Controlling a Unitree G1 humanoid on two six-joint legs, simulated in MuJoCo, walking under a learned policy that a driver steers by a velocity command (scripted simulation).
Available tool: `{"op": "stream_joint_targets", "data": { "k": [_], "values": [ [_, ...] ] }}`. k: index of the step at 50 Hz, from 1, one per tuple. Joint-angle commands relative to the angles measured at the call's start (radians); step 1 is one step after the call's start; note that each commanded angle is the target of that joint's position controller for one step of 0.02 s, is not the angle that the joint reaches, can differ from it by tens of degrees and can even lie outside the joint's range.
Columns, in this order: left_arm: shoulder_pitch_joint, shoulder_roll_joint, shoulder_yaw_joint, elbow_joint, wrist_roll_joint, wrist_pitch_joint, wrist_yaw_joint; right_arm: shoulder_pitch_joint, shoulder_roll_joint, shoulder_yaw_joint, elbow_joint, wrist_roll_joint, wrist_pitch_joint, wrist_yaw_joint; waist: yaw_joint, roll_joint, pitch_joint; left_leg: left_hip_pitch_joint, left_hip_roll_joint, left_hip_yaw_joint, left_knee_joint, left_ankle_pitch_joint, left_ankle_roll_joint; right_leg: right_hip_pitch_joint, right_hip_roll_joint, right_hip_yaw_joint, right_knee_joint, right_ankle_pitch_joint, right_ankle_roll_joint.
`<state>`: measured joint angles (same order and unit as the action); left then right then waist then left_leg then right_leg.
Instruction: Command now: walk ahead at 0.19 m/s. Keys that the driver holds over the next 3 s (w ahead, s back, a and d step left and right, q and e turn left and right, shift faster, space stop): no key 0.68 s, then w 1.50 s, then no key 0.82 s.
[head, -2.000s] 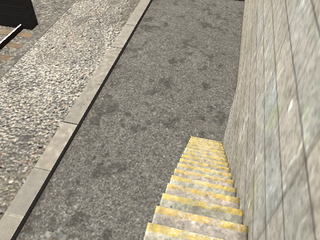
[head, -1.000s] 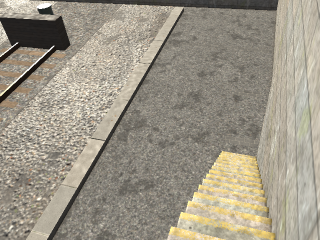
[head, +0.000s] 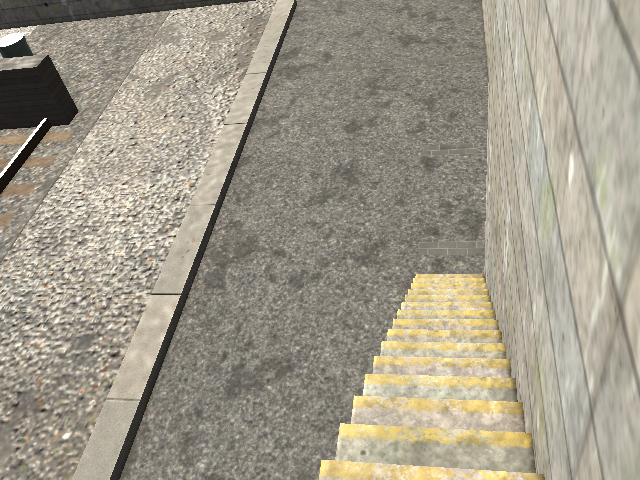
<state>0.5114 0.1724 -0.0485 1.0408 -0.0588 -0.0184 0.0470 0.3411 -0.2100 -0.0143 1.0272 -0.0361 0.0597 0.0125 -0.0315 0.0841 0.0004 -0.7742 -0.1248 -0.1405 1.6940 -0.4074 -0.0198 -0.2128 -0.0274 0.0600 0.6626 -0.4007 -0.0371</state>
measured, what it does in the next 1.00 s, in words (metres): steps on the spot: left foot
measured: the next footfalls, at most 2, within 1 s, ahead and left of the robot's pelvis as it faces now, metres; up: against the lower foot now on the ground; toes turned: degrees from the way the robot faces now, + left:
left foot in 0.28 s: +0.08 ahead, +0.20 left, +0.00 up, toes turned -2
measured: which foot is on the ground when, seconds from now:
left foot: up 0.00-0.26, down 0.28-1.00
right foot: down 0.00-1.00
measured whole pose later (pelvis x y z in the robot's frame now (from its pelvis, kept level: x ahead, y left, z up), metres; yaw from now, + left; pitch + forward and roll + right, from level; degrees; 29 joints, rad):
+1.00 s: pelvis +0.05 +0.08 +0.01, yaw +4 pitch -2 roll +0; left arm 0.33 0.25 0.00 1.10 -0.02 0.01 0.01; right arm 0.27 -0.24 0.00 0.87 -0.02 0.06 0.03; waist -0.01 -0.02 -0.03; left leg -0.19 -0.05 -0.09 0.51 -0.28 0.03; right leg -0.01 -0.10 -0.07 0.42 -0.37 0.02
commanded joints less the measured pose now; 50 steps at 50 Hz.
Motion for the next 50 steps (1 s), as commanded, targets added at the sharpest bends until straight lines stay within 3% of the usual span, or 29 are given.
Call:
{"op": "stream_joint_targets", "data": {
  "k": [1,2,4,5,6,9,10,12,13,14,15,16,17,18,19,20,23,24,26,29,31,35,36,38,40,44,46,47,50],
  "values": [
    [-0.008,0.058,-0.052,-0.074,-0.012,-0.036,0.025,-0.048,0.010,0.018,-0.059,0.021,0.024,0.002,-0.017,-0.239,0.098,-0.022,0.031,-0.073,-0.307,0.297,-0.060,-0.156,-0.207,0.152,-0.124,0.675,0.055],
    [0.008,0.059,-0.058,-0.077,-0.011,-0.027,0.025,-0.051,0.004,0.015,-0.064,0.026,0.033,0.002,-0.015,-0.241,0.088,0.025,0.038,-0.069,-0.398,0.294,-0.072,-0.139,-0.202,0.170,-0.137,0.676,0.070],
    [-0.018,0.159,-0.038,-0.105,-0.010,-0.033,0.027,-0.062,-0.005,0.007,-0.053,0.043,0.051,-0.011,-0.010,-0.319,0.088,0.119,0.027,-0.076,-0.341,0.309,-0.080,-0.171,-0.220,0.176,-0.160,0.776,0.076],
    [-0.022,0.159,-0.036,-0.111,-0.012,-0.035,0.025,-0.083,-0.021,0.004,-0.063,0.043,0.054,-0.013,-0.005,-0.311,0.113,0.112,0.035,-0.092,-0.358,0.308,-0.084,-0.174,-0.224,0.173,-0.166,0.769,0.077],
    [-0.032,0.118,-0.051,-0.104,-0.008,-0.040,0.028,-0.139,-0.016,0.012,-0.081,0.039,0.049,-0.017,0.021,-0.398,0.136,0.134,0.048,-0.027,-0.426,0.336,-0.084,-0.178,-0.176,0.099,-0.189,0.774,0.077],
    [-0.016,0.117,-0.045,-0.105,0.004,-0.034,0.027,-0.189,-0.035,0.015,-0.084,0.017,0.044,-0.010,0.043,-0.349,0.141,0.228,0.093,0.040,-0.514,0.282,-0.083,-0.130,-0.182,0.111,-0.167,0.991,0.061],
    [-0.012,0.087,-0.049,-0.095,0.005,-0.031,0.027,-0.190,-0.023,0.020,-0.081,0.018,0.035,-0.003,0.033,-0.319,0.122,0.264,0.112,0.032,-0.567,0.248,-0.076,-0.103,-0.194,0.126,-0.167,1.000,0.041],
    [-0.040,0.094,-0.036,-0.102,0.002,-0.026,0.024,-0.175,-0.018,0.023,-0.047,0.024,0.008,0.005,0.016,-0.235,0.113,0.360,0.142,0.041,-0.730,0.212,-0.068,-0.069,-0.215,0.111,-0.127,1.117,0.019],
    [-0.098,0.094,-0.031,-0.113,0.012,-0.028,0.015,-0.165,0.024,0.055,-0.065,0.023,-0.010,0.001,0.017,-0.315,0.058,0.488,0.149,0.077,-0.874,0.246,-0.045,-0.064,-0.166,0.039,-0.122,1.119,-0.001],
    [-0.086,0.085,-0.029,-0.097,0.030,-0.020,0.008,-0.189,0.012,0.058,-0.078,0.028,-0.022,0.003,0.027,-0.304,0.080,0.507,0.168,0.031,-1.119,0.219,-0.028,0.008,-0.182,0.080,-0.151,1.200,-0.007],
    [0.013,0.125,-0.010,-0.056,0.041,-0.006,0.006,-0.185,-0.028,0.050,-0.085,0.035,-0.029,0.004,0.047,-0.241,0.115,0.522,0.161,0.027,-1.314,0.330,-0.024,0.110,-0.172,0.100,-0.162,1.280,0.006],
    [0.073,0.138,0.001,-0.036,0.033,-0.002,0.002,-0.154,-0.073,0.034,-0.067,0.039,-0.033,0.002,0.072,-0.161,0.073,0.658,0.189,0.024,-1.171,0.645,-0.012,0.093,-0.184,0.092,-0.142,1.333,0.020],
    [0.104,0.126,0.002,-0.022,0.009,-0.008,-0.015,-0.144,-0.059,0.043,-0.079,0.043,-0.048,-0.014,0.082,-0.085,0.015,0.792,0.210,0.028,-1.137,0.876,0.006,0.018,-0.174,0.067,-0.157,1.165,0.021],
    [0.072,0.122,0.009,-0.002,0.006,-0.006,-0.028,-0.101,-0.047,0.043,-0.059,0.042,-0.059,-0.008,0.051,-0.091,-0.059,0.852,0.248,0.015,-1.141,1.031,0.037,0.010,-0.127,0.030,-0.130,0.846,0.022],
    [0.058,0.087,0.011,-0.005,-0.003,-0.005,-0.031,-0.110,-0.047,0.051,-0.053,0.034,-0.067,0.002,0.066,0.009,-0.090,0.865,0.272,0.022,-1.154,1.240,0.054,0.029,-0.089,0.001,-0.187,0.570,0.035],
    [0.025,0.068,0.006,0.001,0.010,0.002,-0.033,-0.132,-0.055,0.049,-0.045,0.029,-0.065,0.013,0.069,0.022,-0.089,0.845,0.293,0.006,-1.181,1.292,0.067,0.086,-0.077,-0.021,-0.261,0.456,0.051],
    [-0.081,0.085,0.022,-0.010,0.021,0.022,-0.034,-0.123,-0.082,0.030,-0.028,0.039,-0.050,0.026,0.036,0.009,-0.020,0.774,0.257,-0.001,-1.305,1.026,0.045,0.176,-0.084,-0.034,-0.355,0.423,0.083],
    [-0.103,0.102,0.026,-0.006,0.016,0.025,-0.039,-0.121,-0.079,0.029,-0.032,0.023,-0.048,0.017,0.042,0.002,-0.026,0.755,0.255,0.001,-1.305,0.995,0.050,0.200,-0.092,-0.039,-0.340,0.472,0.086],
    [-0.096,0.088,0.022,0.019,0.011,0.024,-0.045,-0.132,-0.067,0.032,-0.049,0.027,-0.053,0.017,0.049,-0.021,-0.052,0.760,0.251,0.006,-1.321,0.969,0.052,0.223,-0.103,-0.050,-0.351,0.518,0.093],
    [-0.044,0.122,0.028,0.059,-0.001,0.022,-0.042,-0.100,-0.095,0.029,-0.048,0.037,-0.055,0.008,0.054,-0.047,-0.059,0.797,0.274,-0.011,-1.289,0.969,0.082,0.193,-0.134,-0.071,-0.352,0.478,0.076],
    [-0.057,0.122,0.031,0.073,0.011,0.025,-0.038,-0.096,-0.100,0.026,-0.055,0.050,-0.056,0.004,0.050,-0.051,-0.042,0.717,0.274,-0.040,-1.300,0.824,0.098,0.231,-0.155,-0.072,-0.381,0.427,0.079],
    [-0.109,0.157,0.048,0.091,0.019,0.030,-0.047,-0.120,-0.081,0.034,-0.092,0.026,-0.050,0.010,0.045,-0.108,-0.004,0.689,0.244,-0.045,-1.357,0.462,0.090,0.175,-0.158,-0.080,-0.413,0.243,0.079],
    [-0.125,0.166,0.051,0.094,0.034,0.040,-0.045,-0.129,-0.107,0.025,-0.115,0.036,-0.037,0.008,0.040,-0.107,0.018,0.682,0.224,-0.052,-1.376,0.234,0.089,0.137,-0.140,-0.096,-0.441,0.150,0.069],
    [-0.173,0.162,0.056,0.075,0.027,0.048,-0.037,-0.124,-0.131,0.013,-0.141,0.025,-0.018,0.006,0.015,-0.020,0.056,0.632,0.215,-0.095,-1.433,-0.012,0.097,0.091,-0.098,-0.136,-0.410,0.031,0.052],
    [-0.183,0.156,0.057,0.068,0.029,0.051,-0.029,-0.122,-0.142,0.005,-0.163,0.014,-0.008,0.005,0.015,-0.007,0.099,0.598,0.209,-0.123,-1.455,-0.145,0.113,0.044,-0.066,-0.166,-0.370,-0.042,0.033],
    [-0.154,0.142,0.067,0.048,0.024,0.014,-0.021,-0.123,-0.150,-0.009,-0.196,0.015,0.004,-0.009,0.019,-0.004,0.108,0.586,0.200,-0.154,-1.452,-0.201,0.134,0.012,-0.044,-0.167,-0.343,-0.006,0.019],
    [-0.180,0.138,0.059,0.033,0.032,0.025,-0.023,-0.124,-0.124,-0.003,-0.209,0.012,-0.004,0.004,0.020,-0.019,0.130,0.566,0.174,-0.101,-1.407,-0.184,0.133,0.025,-0.054,-0.170,-0.342,-0.020,-0.003],
    [-0.160,0.143,0.059,0.039,0.042,0.026,-0.030,-0.127,-0.138,-0.008,-0.216,0.018,-0.006,0.011,0.027,-0.063,0.143,0.558,0.173,-0.092,-1.377,-0.197,0.143,0.022,-0.061,-0.171,-0.335,-0.036,-0.013],
    [-0.131,0.154,0.061,0.031,0.044,0.013,-0.042,-0.129,-0.140,-0.013,-0.220,0.007,-0.008,0.020,0.029,-0.070,0.152,0.529,0.139,-0.037,-1.313,-0.162,0.137,0.034,-0.072,-0.162,-0.316,-0.018,-0.027]
  ]
}}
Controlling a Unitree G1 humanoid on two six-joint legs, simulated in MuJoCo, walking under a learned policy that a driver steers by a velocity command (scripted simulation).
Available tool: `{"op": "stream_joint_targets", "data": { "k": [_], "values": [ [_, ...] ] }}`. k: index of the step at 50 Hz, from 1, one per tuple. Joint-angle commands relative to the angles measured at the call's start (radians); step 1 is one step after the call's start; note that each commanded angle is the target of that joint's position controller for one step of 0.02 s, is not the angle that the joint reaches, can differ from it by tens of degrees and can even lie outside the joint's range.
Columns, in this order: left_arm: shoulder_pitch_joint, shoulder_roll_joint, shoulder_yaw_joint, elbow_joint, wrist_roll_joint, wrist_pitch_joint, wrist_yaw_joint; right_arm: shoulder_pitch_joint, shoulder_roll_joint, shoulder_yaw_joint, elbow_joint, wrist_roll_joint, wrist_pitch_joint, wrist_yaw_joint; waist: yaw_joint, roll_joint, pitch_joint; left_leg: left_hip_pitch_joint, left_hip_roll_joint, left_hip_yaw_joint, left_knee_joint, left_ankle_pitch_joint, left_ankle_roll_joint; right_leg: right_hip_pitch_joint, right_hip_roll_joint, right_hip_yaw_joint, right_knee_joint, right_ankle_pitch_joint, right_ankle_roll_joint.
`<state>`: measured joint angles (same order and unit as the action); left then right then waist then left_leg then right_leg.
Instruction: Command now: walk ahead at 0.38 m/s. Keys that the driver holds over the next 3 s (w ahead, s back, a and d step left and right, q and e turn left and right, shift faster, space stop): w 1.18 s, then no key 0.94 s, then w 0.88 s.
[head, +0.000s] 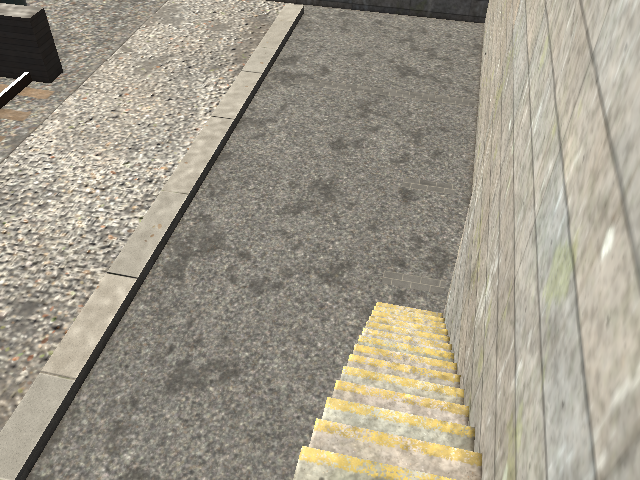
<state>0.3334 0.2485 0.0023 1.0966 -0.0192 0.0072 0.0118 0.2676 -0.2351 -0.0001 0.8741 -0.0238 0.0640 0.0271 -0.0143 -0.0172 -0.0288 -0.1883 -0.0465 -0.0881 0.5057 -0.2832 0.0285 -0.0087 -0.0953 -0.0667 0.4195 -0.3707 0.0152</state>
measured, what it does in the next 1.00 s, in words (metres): goes down: right foot, then left foot 0.20 m lower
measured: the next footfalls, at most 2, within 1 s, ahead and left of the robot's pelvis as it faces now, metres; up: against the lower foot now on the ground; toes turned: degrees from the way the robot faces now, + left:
right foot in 0.36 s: +0.05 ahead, -0.14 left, +0.00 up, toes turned -4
left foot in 0.76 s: +0.26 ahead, +0.01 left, -0.21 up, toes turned -3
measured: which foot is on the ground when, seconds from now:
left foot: down 0.00-0.40, up 0.42-0.74, down 0.76-1.00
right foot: down 0.00-0.26, up 0.28-0.34, down 0.36-0.76, up 0.78-1.00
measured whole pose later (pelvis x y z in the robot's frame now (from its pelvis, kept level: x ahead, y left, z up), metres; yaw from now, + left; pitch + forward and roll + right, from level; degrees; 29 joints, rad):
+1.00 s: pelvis +0.26 -0.08 -0.24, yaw -5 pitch -2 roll +1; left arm 0.26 0.20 0.08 1.03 0.01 0.00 0.05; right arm 0.51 -0.21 0.00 1.11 -0.02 -0.08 0.04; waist -0.01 -0.03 -0.02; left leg -0.26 -0.03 0.06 0.83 -0.53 0.05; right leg -0.71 0.01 0.19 1.12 0.08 -0.01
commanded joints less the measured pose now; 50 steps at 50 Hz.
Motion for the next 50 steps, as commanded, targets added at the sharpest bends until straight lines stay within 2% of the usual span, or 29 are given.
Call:
{"op": "stream_joint_targets", "data": {
  "k": [1,7,12,14,16,18,19,20,21,22,24,25,27,28,29,30,31,32,34,36,37,38,39,40,41,43,44,47,50],
  "values": [
    [0.055,0.090,0.014,-0.031,0.003,-0.022,-0.002,-0.060,-0.101,-0.024,-0.052,-0.003,-0.022,0.003,0.022,0.028,0.186,-0.095,0.041,-0.046,-0.081,-0.224,0.078,-0.136,-0.023,-0.016,-0.062,-0.021,-0.073],
    [0.177,0.147,0.039,-0.009,-0.010,-0.029,-0.006,-0.023,-0.079,-0.019,-0.009,-0.006,-0.067,-0.006,0.037,-0.086,0.155,-0.211,-0.007,0.078,0.160,-0.099,0.067,-0.058,-0.089,0.080,0.092,0.291,-0.124],
    [0.148,0.126,0.046,-0.018,-0.006,-0.028,0.001,0.115,-0.150,-0.041,0.053,0.001,-0.068,-0.003,-0.030,0.074,0.089,0.087,0.072,-0.037,0.146,0.407,0.091,-0.292,0.041,-0.040,0.393,0.331,-0.098],
    [-0.022,0.111,0.047,-0.081,-0.019,-0.020,0.000,0.204,-0.224,-0.059,0.077,-0.008,-0.064,-0.002,-0.094,0.196,0.090,0.284,0.250,-0.341,0.014,0.684,0.188,-0.577,0.090,0.050,0.529,-0.258,-0.100],
    [-0.038,0.101,0.050,-0.095,-0.029,-0.031,0.006,0.130,-0.225,-0.068,0.074,-0.021,-0.051,-0.013,-0.064,0.137,0.138,0.248,0.306,-0.343,0.010,0.680,0.200,-0.595,0.043,0.103,0.452,-0.201,-0.098],
    [0.155,0.069,0.049,-0.032,-0.012,-0.034,0.016,0.035,-0.205,-0.068,0.071,-0.036,-0.038,-0.022,0.033,0.186,0.096,0.027,0.267,-0.223,0.046,0.444,0.167,-0.359,0.018,0.065,0.458,0.017,-0.076],
    [0.290,0.063,0.047,0.014,-0.010,-0.037,0.009,-0.049,-0.172,-0.062,0.050,-0.035,-0.041,-0.017,0.116,0.157,0.100,-0.139,0.194,-0.101,0.112,0.217,0.111,-0.194,0.038,0.042,0.329,0.089,-0.075],
    [0.468,0.094,0.058,0.081,-0.004,-0.042,0.007,-0.196,-0.127,-0.052,0.014,-0.039,-0.037,-0.023,0.245,-0.021,0.132,-0.311,0.067,0.062,0.318,0.136,0.052,-0.030,0.077,0.024,0.164,0.231,-0.086],
    [0.589,0.192,0.084,0.128,0.003,-0.056,0.015,-0.222,-0.092,-0.043,-0.020,-0.046,-0.037,-0.040,0.270,-0.312,0.166,-0.459,-0.063,0.174,0.672,-0.061,0.019,0.019,-0.025,0.222,0.066,0.438,-0.149],
    [0.563,0.201,0.078,0.119,-0.008,-0.066,0.012,-0.204,-0.057,-0.029,-0.022,-0.056,-0.049,-0.057,0.236,-0.376,0.207,-0.677,-0.088,0.110,0.812,-0.493,0.036,0.047,-0.139,0.396,0.057,0.581,-0.218],
    [0.437,0.169,0.065,0.071,0.018,-0.063,0.005,-0.145,-0.087,-0.031,0.014,-0.026,-0.078,-0.047,0.150,-0.105,0.222,-0.741,-0.010,-0.005,0.768,-0.363,0.030,-0.064,-0.214,0.524,0.049,0.221,-0.325],
    [0.256,0.146,0.061,0.014,0.032,-0.070,0.010,-0.097,-0.104,-0.037,0.063,-0.027,-0.086,-0.044,0.068,-0.034,0.218,-0.676,0.057,-0.011,0.711,-0.118,0.040,-0.163,-0.201,0.461,0.162,0.085,-0.306],
    [0.174,0.109,0.045,-0.025,0.010,-0.081,0.008,-0.029,-0.046,-0.021,0.103,-0.060,-0.063,-0.029,0.008,-0.037,0.127,-0.412,0.010,0.127,0.752,0.042,0.030,-0.357,-0.129,0.363,0.192,0.147,-0.274],
    [0.203,0.117,0.056,-0.004,-0.028,-0.103,0.029,-0.105,-0.055,-0.021,0.081,-0.077,-0.069,-0.025,0.020,-0.001,0.154,-0.509,0.055,0.036,0.714,0.227,0.029,-0.348,-0.124,0.395,0.295,0.002,-0.258],
    [0.141,0.063,0.039,-0.016,-0.051,-0.111,0.039,-0.129,-0.072,-0.019,0.060,-0.045,-0.078,-0.011,-0.020,0.007,0.131,-0.429,0.035,0.067,0.466,0.458,0.022,-0.437,-0.005,0.254,0.362,-0.201,-0.201],
    [0.161,0.049,0.032,-0.008,-0.051,-0.120,0.043,-0.106,-0.037,-0.009,0.069,-0.038,-0.087,-0.009,-0.008,-0.067,0.100,-0.351,-0.009,0.140,0.474,0.527,0.014,-0.485,0.005,0.252,0.385,-0.256,-0.198],
    [0.112,0.035,0.035,-0.015,-0.064,-0.144,0.048,-0.128,-0.018,0.003,0.053,-0.050,-0.097,-0.005,-0.026,0.017,0.121,-0.163,-0.013,0.161,0.379,0.814,0.005,-0.678,0.038,0.195,0.395,-0.279,-0.178],
    [0.094,0.064,0.037,-0.026,-0.067,-0.143,0.046,-0.098,0.015,0.022,0.045,-0.035,-0.093,-0.003,-0.042,-0.005,0.104,0.008,-0.055,0.219,0.295,0.844,-0.012,-0.783,0.075,0.141,0.391,-0.323,-0.160],
    [0.137,0.077,0.055,-0.014,-0.035,-0.112,0.042,-0.109,0.002,0.023,0.023,-0.005,-0.081,-0.002,0.012,-0.052,0.134,0.030,-0.010,0.179,0.107,0.752,-0.003,-0.684,0.067,0.128,0.500,-0.220,-0.169],
    [0.212,0.063,0.054,0.015,0.024,-0.065,0.028,-0.020,-0.041,0.006,0.027,-0.005,-0.082,-0.007,0.035,-0.082,0.170,-0.006,0.038,0.138,-0.176,0.644,0.030,-0.498,0.081,0.099,0.754,0.083,-0.207],
    [0.182,0.075,0.064,0.012,0.027,-0.042,0.033,0.159,-0.074,-0.018,0.095,-0.013,-0.081,-0.005,-0.031,-0.092,0.142,0.104,0.092,0.080,-0.318,0.560,0.071,-0.499,0.065,0.125,0.943,0.302,-0.234],
    [0.096,0.097,0.078,-0.015,0.008,-0.047,0.018,0.381,-0.142,-0.039,0.176,-0.032,-0.093,0.001,-0.129,0.034,0.053,0.418,0.154,-0.022,-0.238,0.761,0.137,-0.738,0.121,0.103,1.296,0.157,-0.213],
    [0.107,0.031,0.070,-0.069,-0.002,-0.061,0.010,0.443,-0.181,-0.037,0.177,-0.004,-0.109,0.013,-0.113,0.174,-0.046,0.601,0.278,-0.099,0.068,1.198,0.125,-0.979,0.220,0.087,1.598,-0.466,-0.175],
    [0.299,0.004,0.062,-0.036,-0.006,-0.072,0.020,0.415,-0.214,-0.043,0.178,-0.006,-0.116,0.024,0.005,0.224,-0.141,0.640,0.427,-0.196,0.200,1.424,0.199,-1.028,0.176,0.207,1.627,-0.353,-0.194],
    [0.336,0.046,0.074,-0.003,-0.004,-0.085,0.030,0.367,-0.183,-0.048,0.168,-0.015,-0.126,0.033,0.023,0.122,-0.136,0.513,0.450,-0.199,0.142,1.081,0.228,-1.015,0.135,0.273,1.403,-0.169,-0.185],
    [0.176,0.070,0.092,-0.010,0.038,-0.076,0.045,0.276,-0.150,-0.053,0.170,-0.033,-0.135,0.018,0.009,0.138,-0.060,0.311,0.478,-0.379,0.103,0.537,0.326,-1.100,0.092,0.346,1.273,-0.070,-0.098],
    [0.042,0.075,0.094,-0.052,0.029,-0.057,0.045,0.252,-0.069,-0.019,0.158,-0.013,-0.146,0.005,0.017,-0.002,0.075,0.042,0.460,-0.317,-0.006,0.445,0.272,-0.963,0.090,0.349,0.927,0.188,-0.028],
    [0.123,0.010,0.089,-0.021,0.044,0.004,0.039,0.166,-0.125,-0.024,0.153,-0.018,-0.166,0.014,0.102,0.123,0.069,-0.304,0.296,-0.150,0.032,0.476,0.201,-0.592,0.124,0.185,0.808,0.428,-0.011],
    [-0.091,0.021,0.089,-0.136,0.023,-0.009,0.035,0.167,-0.064,-0.010,0.181,0.041,-0.174,-0.004,0.022,0.144,0.183,-0.254,0.240,-0.126,0.062,0.006,0.141,-0.699,0.075,0.241,0.457,0.724,-0.016]
  ]
}}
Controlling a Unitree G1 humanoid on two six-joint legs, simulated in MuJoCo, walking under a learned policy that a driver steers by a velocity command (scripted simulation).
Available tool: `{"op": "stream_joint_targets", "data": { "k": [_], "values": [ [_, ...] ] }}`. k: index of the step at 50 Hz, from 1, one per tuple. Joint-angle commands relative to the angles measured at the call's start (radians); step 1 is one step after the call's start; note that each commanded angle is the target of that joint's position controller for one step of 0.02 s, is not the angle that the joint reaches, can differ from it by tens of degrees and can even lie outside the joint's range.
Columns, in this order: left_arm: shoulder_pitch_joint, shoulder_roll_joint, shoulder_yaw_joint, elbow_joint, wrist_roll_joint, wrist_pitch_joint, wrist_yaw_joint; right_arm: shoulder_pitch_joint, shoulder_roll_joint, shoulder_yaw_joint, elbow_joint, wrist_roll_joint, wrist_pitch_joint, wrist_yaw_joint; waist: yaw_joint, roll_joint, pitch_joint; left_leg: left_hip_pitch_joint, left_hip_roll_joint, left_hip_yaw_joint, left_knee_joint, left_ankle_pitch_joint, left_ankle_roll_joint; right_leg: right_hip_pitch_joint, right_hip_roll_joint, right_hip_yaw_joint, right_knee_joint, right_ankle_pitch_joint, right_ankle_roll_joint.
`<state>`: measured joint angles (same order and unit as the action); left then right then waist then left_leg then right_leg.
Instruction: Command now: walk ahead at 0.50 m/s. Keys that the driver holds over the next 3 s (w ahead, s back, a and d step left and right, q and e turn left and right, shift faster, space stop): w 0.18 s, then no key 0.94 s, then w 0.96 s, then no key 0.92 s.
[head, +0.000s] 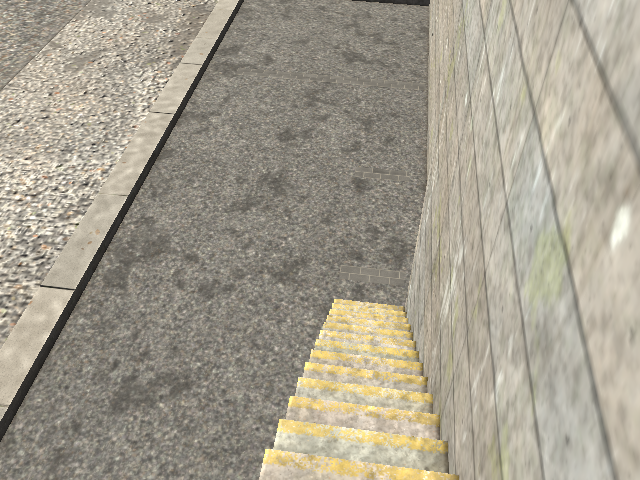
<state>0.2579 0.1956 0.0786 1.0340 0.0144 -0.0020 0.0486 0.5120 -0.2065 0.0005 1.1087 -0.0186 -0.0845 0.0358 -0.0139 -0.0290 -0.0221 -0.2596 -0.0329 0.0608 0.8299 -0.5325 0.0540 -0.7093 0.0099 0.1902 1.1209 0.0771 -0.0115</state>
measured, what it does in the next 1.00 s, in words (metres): goes down: right foot 0.20 m lower, then left foot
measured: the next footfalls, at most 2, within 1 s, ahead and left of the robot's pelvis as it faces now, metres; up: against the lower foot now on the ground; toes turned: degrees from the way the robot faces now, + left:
right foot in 0.22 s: +0.18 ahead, -0.18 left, -0.20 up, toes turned -1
left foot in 0.68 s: +0.24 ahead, +0.12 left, -0.21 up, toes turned -3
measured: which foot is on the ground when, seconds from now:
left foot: down 0.00-0.22, up 0.24-0.66, down 0.68-1.00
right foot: up 0.00-0.20, down 0.22-1.00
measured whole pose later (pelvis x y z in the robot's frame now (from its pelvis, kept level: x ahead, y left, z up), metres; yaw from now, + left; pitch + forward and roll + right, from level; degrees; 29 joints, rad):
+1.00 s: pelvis +0.18 -0.02 -0.16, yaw +3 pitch -1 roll +0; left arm 0.38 0.27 0.00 1.03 -0.03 0.00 -0.02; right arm 0.24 -0.18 0.04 0.97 -0.01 0.04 0.05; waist -0.01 -0.04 0.03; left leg -0.24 0.00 -0.12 0.47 -0.22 -0.03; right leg -0.10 -0.08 -0.05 0.41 -0.29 0.07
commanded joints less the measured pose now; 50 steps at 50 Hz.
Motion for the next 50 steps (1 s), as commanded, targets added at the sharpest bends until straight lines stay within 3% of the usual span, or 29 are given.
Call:
{"op": "stream_joint_targets", "data": {
  "k": [1,4,6,8,10,11,12,13,14,15,16,17,19,20,21,22,24,26,27,29,31,32,34,36,37,38,42,47,50],
  "values": [
    [-0.053,0.064,0.006,-0.080,-0.015,-0.011,-0.022,-0.121,-0.094,-0.004,-0.069,0.020,-0.017,-0.019,0.022,0.108,0.164,-0.298,0.205,-0.238,-0.250,0.100,0.094,0.160,-0.021,-0.052,-0.326,0.379,0.005],
    [-0.119,0.015,-0.029,-0.117,-0.023,-0.023,-0.051,-0.086,-0.128,-0.014,-0.067,0.010,0.017,-0.035,-0.027,0.130,0.169,-0.357,0.193,-0.193,-0.203,0.051,0.084,0.370,-0.022,-0.146,-0.459,0.429,0.004],
    [0.001,0.034,-0.024,-0.085,-0.011,-0.031,-0.043,-0.108,-0.119,-0.021,-0.055,0.007,0.016,-0.042,-0.008,0.146,0.182,-0.272,0.182,-0.192,-0.048,0.000,0.091,0.350,-0.080,-0.091,-0.524,0.475,-0.027],
    [0.027,0.092,-0.018,-0.099,-0.027,-0.046,-0.030,-0.052,-0.093,-0.025,-0.051,-0.024,0.032,-0.053,-0.046,0.070,0.217,-0.128,0.158,-0.199,0.073,0.091,0.092,0.348,-0.115,-0.121,-0.756,0.422,-0.030],
    [0.309,0.113,-0.005,-0.032,-0.026,-0.031,-0.010,-0.093,-0.134,-0.034,-0.036,-0.043,0.070,-0.082,0.088,0.047,0.143,-0.186,0.113,-0.161,0.375,0.225,0.061,0.680,-0.123,-0.178,-0.830,0.347,-0.013],
    [0.410,0.179,0.014,-0.011,-0.004,-0.040,-0.003,-0.078,-0.112,-0.036,-0.008,-0.019,0.088,-0.089,0.118,0.029,0.128,-0.186,0.004,-0.166,0.654,0.082,0.052,0.743,-0.217,-0.078,-0.994,0.284,-0.004],
    [0.499,0.226,0.014,0.001,-0.015,-0.042,-0.017,-0.100,-0.056,-0.039,0.003,-0.016,0.099,-0.080,0.161,-0.086,0.063,-0.398,-0.108,-0.141,1.017,-0.382,0.056,0.921,-0.288,-0.050,-0.793,0.513,-0.010],
    [0.475,0.251,-0.018,0.044,-0.009,-0.053,-0.059,0.124,0.047,-0.029,-0.010,-0.002,0.102,-0.055,-0.044,-0.180,0.018,-0.643,-0.111,-0.164,1.179,-0.539,0.015,1.035,-0.340,-0.078,-0.362,1.130,0.116],
    [0.497,0.287,-0.005,0.062,-0.040,-0.046,-0.061,0.133,0.011,-0.031,0.005,-0.013,0.102,-0.056,-0.017,-0.176,-0.048,-0.713,-0.101,-0.207,1.207,-0.380,0.004,0.987,-0.420,0.086,-0.413,0.999,0.088],
    [0.422,0.259,-0.020,0.011,-0.069,-0.048,-0.049,0.067,-0.028,-0.026,-0.012,-0.029,0.103,-0.047,-0.011,-0.138,-0.014,-0.691,-0.084,-0.262,1.146,-0.244,-0.016,0.810,-0.426,0.146,-0.510,0.699,0.054],
    [0.288,0.242,-0.041,-0.009,-0.100,-0.047,-0.020,0.014,-0.008,-0.020,-0.034,-0.028,0.118,-0.040,-0.052,-0.235,-0.030,-0.676,-0.049,-0.258,1.138,-0.165,-0.057,0.670,-0.488,0.283,-0.618,0.339,-0.035],
    [0.258,0.170,-0.076,-0.025,-0.112,-0.044,-0.003,-0.067,-0.044,-0.027,-0.033,-0.033,0.132,-0.027,-0.042,-0.214,0.041,-0.661,-0.029,-0.255,1.077,-0.101,-0.081,0.571,-0.459,0.253,-0.673,0.274,-0.023],
    [0.217,0.127,-0.114,-0.046,-0.068,-0.061,0.005,-0.194,-0.065,-0.030,-0.065,-0.022,0.153,-0.029,-0.028,-0.101,0.095,-0.551,-0.026,-0.358,0.841,0.190,-0.096,0.364,-0.360,0.077,-0.617,0.209,-0.031],
    [0.211,0.130,-0.127,-0.047,-0.061,-0.066,0.011,-0.220,-0.046,-0.025,-0.071,-0.009,0.164,-0.030,-0.032,-0.136,0.088,-0.519,-0.042,-0.323,0.792,0.202,-0.102,0.350,-0.362,0.054,-0.595,0.309,-0.028],
    [0.251,0.132,-0.135,-0.034,-0.067,-0.070,0.011,-0.212,-0.030,-0.022,-0.068,-0.005,0.170,-0.034,-0.023,-0.172,0.072,-0.516,-0.049,-0.302,0.791,0.175,-0.113,0.369,-0.342,0.036,-0.565,0.406,-0.013],
    [0.273,0.066,-0.162,-0.047,-0.083,-0.072,0.015,-0.228,-0.002,-0.011,-0.079,0.002,0.179,-0.031,-0.032,-0.086,0.065,-0.470,-0.062,-0.338,0.553,0.364,-0.122,0.331,-0.301,0.030,-0.578,0.135,-0.007],
    [0.263,0.056,-0.182,-0.065,-0.079,-0.046,0.020,-0.214,0.026,-0.001,-0.091,0.018,0.200,-0.031,-0.036,-0.147,0.072,-0.381,-0.057,-0.292,0.403,0.371,-0.147,0.327,-0.267,-0.004,-0.618,0.008,0.019],
    [0.217,0.093,-0.176,-0.105,-0.070,-0.027,0.019,-0.250,0.001,-0.001,-0.114,0.019,0.203,-0.026,-0.020,-0.190,0.120,-0.269,-0.025,-0.267,0.179,0.354,-0.158,0.313,-0.249,-0.026,-0.701,-0.123,0.050],
    [0.189,0.152,-0.167,-0.122,-0.070,-0.049,0.022,-0.295,0.001,-0.006,-0.119,0.025,0.204,-0.031,0.013,-0.367,0.113,-0.172,-0.051,-0.189,0.365,0.445,-0.157,0.239,-0.243,-0.050,-0.715,-0.044,0.024],
    [0.166,0.109,-0.175,-0.127,-0.079,-0.067,0.018,-0.331,-0.011,0.001,-0.135,0.020,0.199,-0.030,0.007,-0.289,0.143,-0.145,-0.009,-0.200,0.286,0.427,-0.145,0.218,-0.263,-0.063,-0.718,0.035,-0.015],
    [0.194,0.060,-0.173,-0.109,-0.056,-0.045,0.009,-0.278,-0.021,0.015,-0.132,0.014,0.176,-0.014,0.002,-0.209,0.188,-0.089,0.049,-0.189,-0.180,0.243,-0.120,0.330,-0.243,-0.067,-0.750,0.040,-0.013],
    [0.218,0.061,-0.166,-0.095,-0.029,-0.034,0.004,-0.296,-0.003,0.029,-0.148,0.010,0.170,-0.017,0.045,-0.300,0.171,0.010,0.042,-0.140,-0.281,0.237,-0.109,0.361,-0.216,-0.066,-0.777,0.034,-0.020],
    [0.264,0.102,-0.147,-0.050,-0.030,-0.019,-0.003,-0.269,-0.012,0.039,-0.157,0.010,0.157,-0.004,0.017,-0.212,0.156,0.117,0.083,-0.203,-0.462,0.319,-0.087,0.430,-0.200,-0.051,-0.730,0.030,-0.030],
    [0.355,0.088,-0.132,-0.038,-0.062,-0.022,-0.012,-0.332,-0.021,0.043,-0.161,0.016,0.138,-0.003,0.102,0.024,0.146,0.150,0.134,-0.244,-0.335,0.722,-0.085,0.406,-0.171,-0.144,-0.752,0.066,0.007],
    [0.313,0.085,-0.129,-0.032,-0.072,-0.022,-0.008,-0.298,-0.010,0.044,-0.158,0.012,0.127,0.007,0.043,0.064,0.114,0.135,0.143,-0.256,-0.394,0.726,-0.089,0.435,-0.150,-0.175,-0.732,-0.112,0.011],
    [0.307,0.110,-0.110,-0.019,-0.054,-0.022,-0.028,-0.243,-0.085,0.025,-0.139,0.006,0.117,0.011,0.005,0.136,0.089,0.126,0.134,-0.248,-0.406,0.643,-0.072,0.462,-0.138,-0.181,-0.722,-0.278,0.013],
    [0.236,0.103,-0.084,-0.043,-0.054,-0.015,-0.056,-0.291,-0.068,0.023,-0.158,0.006,0.125,0.017,0.001,0.142,0.085,0.076,0.109,-0.246,-0.454,0.393,-0.056,0.488,-0.136,-0.193,-0.745,-0.302,0.005],
    [0.234,0.099,-0.075,-0.009,-0.048,-0.006,-0.066,-0.280,-0.076,0.020,-0.176,-0.001,0.119,0.014,0.013,0.107,0.043,0.074,0.137,-0.284,-0.456,0.458,-0.042,0.543,-0.138,-0.214,-0.765,-0.296,0.028],
    [0.194,0.139,-0.063,-0.013,-0.047,0.004,-0.073,-0.312,-0.102,0.018,-0.202,0.015,0.107,0.023,0.024,0.103,0.029,0.069,0.142,-0.291,-0.447,0.566,-0.025,0.580,-0.147,-0.239,-0.767,-0.262,0.043]
  ]
}}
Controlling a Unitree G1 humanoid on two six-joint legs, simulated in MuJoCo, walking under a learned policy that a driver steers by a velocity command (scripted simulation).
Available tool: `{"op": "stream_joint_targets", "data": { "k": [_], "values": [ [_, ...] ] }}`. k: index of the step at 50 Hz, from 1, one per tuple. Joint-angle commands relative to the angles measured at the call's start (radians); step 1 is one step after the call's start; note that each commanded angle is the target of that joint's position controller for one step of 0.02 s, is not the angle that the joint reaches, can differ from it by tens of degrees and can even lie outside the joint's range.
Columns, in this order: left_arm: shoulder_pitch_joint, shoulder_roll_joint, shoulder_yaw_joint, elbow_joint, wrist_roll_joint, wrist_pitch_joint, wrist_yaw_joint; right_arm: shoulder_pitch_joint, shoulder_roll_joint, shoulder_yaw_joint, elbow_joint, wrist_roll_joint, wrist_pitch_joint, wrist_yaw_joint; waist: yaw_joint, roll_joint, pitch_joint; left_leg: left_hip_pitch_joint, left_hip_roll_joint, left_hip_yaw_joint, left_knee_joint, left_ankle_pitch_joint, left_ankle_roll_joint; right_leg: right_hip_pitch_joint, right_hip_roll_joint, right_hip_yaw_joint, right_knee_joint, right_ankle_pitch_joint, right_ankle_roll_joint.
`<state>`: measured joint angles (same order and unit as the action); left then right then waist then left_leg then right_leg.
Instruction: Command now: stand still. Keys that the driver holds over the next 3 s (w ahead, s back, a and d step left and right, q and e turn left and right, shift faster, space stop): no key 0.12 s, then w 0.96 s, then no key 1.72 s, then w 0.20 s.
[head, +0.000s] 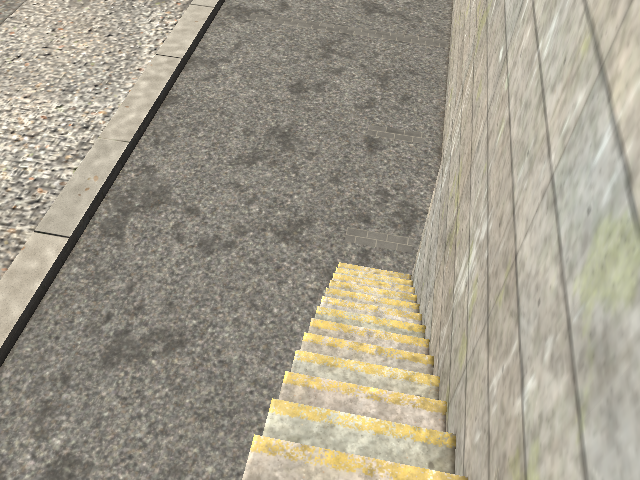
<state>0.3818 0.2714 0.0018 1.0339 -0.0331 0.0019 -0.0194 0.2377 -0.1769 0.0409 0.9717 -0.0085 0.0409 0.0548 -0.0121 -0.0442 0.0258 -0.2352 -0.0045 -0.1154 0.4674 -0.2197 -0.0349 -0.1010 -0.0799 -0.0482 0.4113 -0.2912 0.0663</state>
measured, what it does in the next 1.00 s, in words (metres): walks ahead: right foot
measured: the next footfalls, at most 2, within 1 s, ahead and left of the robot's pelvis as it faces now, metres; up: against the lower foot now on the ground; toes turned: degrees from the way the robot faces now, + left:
right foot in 0.76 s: +0.10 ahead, -0.13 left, +0.00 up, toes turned -2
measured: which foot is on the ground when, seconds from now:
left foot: down 0.00-0.78, up 0.80-1.00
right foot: down 0.00-0.62, up 0.64-0.74, down 0.76-1.00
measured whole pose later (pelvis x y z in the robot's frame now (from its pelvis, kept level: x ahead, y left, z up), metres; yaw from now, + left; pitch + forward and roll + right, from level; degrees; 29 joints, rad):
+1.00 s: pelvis +0.16 -0.05 -0.07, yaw -2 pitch +2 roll +0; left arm 0.51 0.21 0.06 1.12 -0.03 -0.13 0.06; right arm 0.20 -0.28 0.00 1.01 -0.07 -0.07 -0.01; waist 0.01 0.01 -0.01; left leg -0.56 -0.04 0.09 0.99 -0.04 0.05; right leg -0.35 0.05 -0.02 1.01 -0.69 -0.06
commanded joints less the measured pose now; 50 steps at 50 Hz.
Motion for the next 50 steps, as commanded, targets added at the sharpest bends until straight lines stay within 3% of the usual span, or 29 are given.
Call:
{"op": "stream_joint_targets", "data": {
  "k": [1,2,6,8,10,11,13,15,17,20,26,29,30,31,32,33,34,37,38,39,40,41,42,43,44,45,47,48,50],
  "values": [
    [0.059,0.075,0.019,-0.010,0.002,0.002,0.004,-0.024,-0.125,-0.021,-0.074,0.005,-0.024,-0.002,0.023,0.117,-0.013,0.044,0.119,-0.116,-0.068,0.309,0.074,-0.030,-0.059,0.003,-0.054,0.107,-0.029],
    [0.079,0.082,0.024,0.004,-0.020,0.000,0.010,-0.011,-0.122,-0.022,-0.073,0.004,-0.024,-0.021,0.022,0.124,-0.028,0.071,0.124,-0.116,-0.068,0.366,0.085,-0.014,-0.072,0.005,-0.057,0.080,-0.035],
    [0.059,0.079,0.024,0.019,-0.013,0.002,0.011,-0.006,-0.126,-0.023,-0.087,0.004,-0.015,-0.029,0.017,0.093,-0.007,0.067,0.118,-0.115,-0.076,0.321,0.088,-0.013,-0.079,-0.004,-0.078,0.074,-0.030],
    [0.040,0.068,0.020,0.028,-0.007,0.003,0.008,-0.011,-0.116,-0.018,-0.092,0.000,-0.006,-0.028,0.008,0.077,0.005,0.051,0.105,-0.126,-0.138,0.066,0.085,-0.003,-0.078,-0.012,-0.121,0.024,-0.032],
    [0.004,0.085,0.024,0.016,0.007,0.012,0.013,-0.031,-0.158,-0.033,-0.114,0.006,0.006,-0.033,0.008,0.113,0.039,0.033,0.087,-0.145,-0.170,-0.146,0.097,-0.032,-0.051,-0.047,-0.106,-0.063,-0.033],
    [-0.012,0.084,0.022,0.008,0.001,0.011,0.019,-0.023,-0.156,-0.034,-0.122,-0.002,0.008,-0.041,0.003,0.155,0.036,0.027,0.073,-0.143,-0.179,-0.192,0.098,-0.035,-0.038,-0.054,-0.095,-0.080,-0.036],
    [-0.015,0.077,0.019,0.007,0.000,0.007,0.024,-0.023,-0.168,-0.045,-0.136,-0.004,0.014,-0.041,0.006,0.135,0.056,0.019,0.066,-0.152,-0.177,-0.286,0.114,-0.064,-0.019,-0.076,-0.073,-0.124,-0.057],
    [-0.027,0.071,0.015,0.006,0.004,0.003,0.029,-0.050,-0.162,-0.048,-0.159,-0.016,0.015,-0.037,0.014,0.112,0.073,-0.001,0.046,-0.132,-0.154,-0.300,0.125,-0.069,-0.017,-0.083,-0.056,-0.146,-0.078],
    [-0.004,0.070,0.014,0.015,0.013,-0.003,0.023,-0.049,-0.170,-0.054,-0.164,-0.010,0.013,-0.032,0.025,0.051,0.098,-0.016,0.031,-0.105,-0.103,-0.305,0.140,-0.072,-0.025,-0.083,-0.046,-0.152,-0.099],
    [0.035,0.089,0.018,0.014,0.006,-0.012,0.016,-0.055,-0.156,-0.058,-0.141,-0.011,-0.007,-0.027,0.038,0.045,0.080,-0.064,-0.037,0.004,0.015,-0.206,0.120,-0.007,-0.060,-0.065,-0.001,-0.079,-0.094],
    [0.134,0.152,0.053,0.039,-0.004,-0.017,0.023,-0.024,-0.121,-0.055,-0.098,-0.020,-0.037,-0.042,0.056,-0.081,0.078,-0.189,-0.060,0.114,0.231,-0.080,0.108,0.047,-0.098,0.028,0.142,0.217,-0.146],
    [0.107,0.121,0.053,0.038,0.006,-0.014,0.020,0.053,-0.166,-0.062,-0.079,-0.013,-0.046,-0.037,0.027,0.042,0.029,0.022,-0.006,0.039,0.222,0.226,0.132,-0.087,-0.019,-0.080,0.309,0.232,-0.130],
    [0.070,0.126,0.057,0.035,0.011,-0.012,0.023,0.123,-0.205,-0.075,-0.061,-0.014,-0.044,-0.036,-0.018,0.096,0.016,0.142,0.037,-0.044,0.201,0.338,0.155,-0.207,0.012,-0.088,0.381,0.128,-0.126],
    [-0.035,0.133,0.061,-0.003,0.006,-0.012,0.031,0.205,-0.235,-0.084,-0.038,-0.023,-0.046,-0.042,-0.086,0.236,0.028,0.259,0.108,-0.198,0.123,0.476,0.196,-0.390,0.054,-0.052,0.508,-0.146,-0.126],
    [-0.127,0.114,0.059,-0.046,-0.002,-0.011,0.038,0.250,-0.273,-0.092,-0.022,-0.025,-0.044,-0.045,-0.114,0.295,0.043,0.318,0.194,-0.358,0.044,0.613,0.246,-0.525,0.078,0.022,0.575,-0.376,-0.133],
    [-0.125,0.084,0.057,-0.042,0.006,-0.013,0.040,0.239,-0.297,-0.105,-0.019,-0.023,-0.038,-0.050,-0.089,0.226,0.082,0.335,0.254,-0.405,0.034,0.596,0.287,-0.593,0.050,0.094,0.561,-0.362,-0.134],
    [-0.057,0.088,0.059,-0.030,-0.003,-0.022,0.042,0.181,-0.294,-0.108,-0.029,-0.026,-0.037,-0.055,-0.051,0.192,0.069,0.261,0.263,-0.338,0.020,0.476,0.280,-0.515,0.017,0.088,0.526,-0.262,-0.109],
    [0.133,0.055,0.061,0.032,-0.007,-0.027,0.042,0.027,-0.233,-0.096,-0.044,-0.063,-0.037,-0.056,0.064,0.236,0.058,-0.066,0.209,-0.159,0.090,0.279,0.212,-0.213,0.024,0.026,0.489,-0.006,-0.106],
    [0.223,0.047,0.062,0.060,-0.021,-0.035,0.044,0.007,-0.199,-0.087,-0.030,-0.072,-0.049,-0.042,0.089,0.221,0.003,-0.156,0.159,-0.039,0.190,0.036,0.150,-0.102,0.035,0.039,0.415,0.147,-0.111],
    [0.247,0.074,0.076,0.062,-0.008,-0.045,0.044,-0.019,-0.165,-0.078,-0.030,-0.068,-0.062,-0.054,0.116,0.131,0.050,-0.136,0.137,-0.005,0.345,-0.207,0.098,-0.241,-0.010,0.191,0.326,0.196,-0.121],
    [0.249,0.144,0.090,0.071,0.009,-0.074,0.051,0.025,-0.116,-0.061,-0.044,-0.066,-0.061,-0.055,0.087,-0.197,0.093,-0.202,-0.005,0.138,0.613,-0.378,0.051,-0.252,-0.038,0.225,0.065,0.212,-0.111],
    [0.326,0.171,0.099,0.101,0.013,-0.104,0.045,-0.060,-0.119,-0.057,-0.068,-0.095,-0.057,-0.058,0.151,-0.415,0.177,-0.420,-0.113,0.254,0.853,-0.548,0.022,-0.213,-0.086,0.336,-0.033,0.386,-0.130],
    [0.407,0.115,0.084,0.116,0.027,-0.118,0.034,-0.190,-0.148,-0.058,-0.092,-0.100,-0.067,-0.066,0.222,-0.332,0.201,-0.633,-0.094,0.154,0.901,-0.683,0.055,-0.119,-0.107,0.419,-0.043,0.241,-0.175],
    [0.404,0.093,0.080,0.114,0.047,-0.122,0.037,-0.236,-0.164,-0.059,-0.087,-0.090,-0.081,-0.072,0.221,-0.173,0.200,-0.732,-0.051,0.100,0.843,-0.565,0.082,-0.047,-0.101,0.421,0.020,0.120,-0.216],
    [0.297,0.102,0.092,0.097,0.063,-0.117,0.050,-0.120,-0.184,-0.070,-0.030,-0.081,-0.094,-0.067,0.130,-0.095,0.109,-0.754,0.007,0.080,0.775,-0.322,0.115,0.072,-0.099,0.386,0.155,0.069,-0.232],
    [0.182,0.114,0.098,0.057,0.031,-0.118,0.072,-0.026,-0.171,-0.062,0.021,-0.067,-0.104,-0.066,0.046,0.005,0.054,-0.655,0.026,0.125,0.679,-0.090,0.107,0.005,-0.102,0.386,0.226,0.044,-0.222],
    [0.024,0.084,0.086,0.014,0.005,-0.129,0.077,0.159,-0.137,-0.055,0.090,-0.066,-0.098,-0.071,-0.093,0.028,-0.033,-0.232,-0.001,0.183,0.709,0.017,0.093,-0.352,-0.083,0.346,0.336,0.083,-0.209],
    [0.020,0.027,0.074,0.024,-0.004,-0.151,0.081,0.079,-0.190,-0.063,0.066,-0.053,-0.119,-0.070,-0.064,0.068,-0.035,-0.268,0.000,0.157,0.477,0.332,0.078,-0.339,0.056,0.189,0.514,-0.285,-0.156],
    [0.038,0.042,0.077,0.046,-0.009,-0.148,0.098,0.067,-0.143,-0.056,0.052,-0.054,-0.129,-0.056,-0.070,0.014,-0.038,-0.200,-0.024,0.181,0.426,0.422,0.089,-0.397,0.031,0.183,0.630,-0.377,-0.161]
  ]
}}
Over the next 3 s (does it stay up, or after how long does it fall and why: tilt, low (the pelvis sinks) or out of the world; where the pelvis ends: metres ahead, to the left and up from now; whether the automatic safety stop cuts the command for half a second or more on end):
stays up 0.20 -0.08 -0.21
